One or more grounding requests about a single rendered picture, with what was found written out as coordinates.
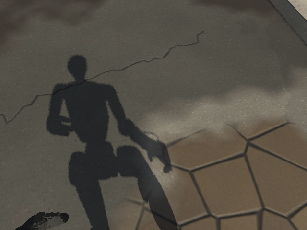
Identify left robot hand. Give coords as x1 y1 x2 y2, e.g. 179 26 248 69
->
15 212 69 230

